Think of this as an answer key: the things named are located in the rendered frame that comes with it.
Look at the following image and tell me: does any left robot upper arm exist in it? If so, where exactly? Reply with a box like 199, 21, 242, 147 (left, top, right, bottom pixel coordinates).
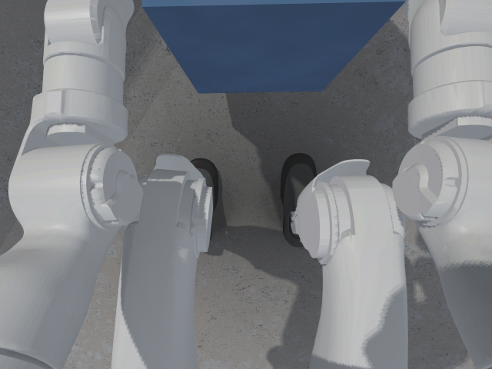
0, 143, 143, 369

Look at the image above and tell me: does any robot left shin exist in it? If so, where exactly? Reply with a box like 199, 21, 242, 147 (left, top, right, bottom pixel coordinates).
123, 154, 207, 233

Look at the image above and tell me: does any right robot upper arm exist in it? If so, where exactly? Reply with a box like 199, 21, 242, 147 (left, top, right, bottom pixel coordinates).
392, 136, 492, 369

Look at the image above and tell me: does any left robot forearm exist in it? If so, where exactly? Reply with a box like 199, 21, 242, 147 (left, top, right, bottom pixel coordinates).
8, 0, 135, 204

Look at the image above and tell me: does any right robot forearm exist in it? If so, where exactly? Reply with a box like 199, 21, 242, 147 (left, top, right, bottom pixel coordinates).
401, 0, 492, 141

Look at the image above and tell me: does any robot left thigh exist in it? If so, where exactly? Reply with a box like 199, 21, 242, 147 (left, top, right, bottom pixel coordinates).
111, 169, 213, 369

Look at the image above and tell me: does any carton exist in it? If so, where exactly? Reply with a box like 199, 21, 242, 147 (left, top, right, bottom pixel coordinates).
142, 0, 406, 94

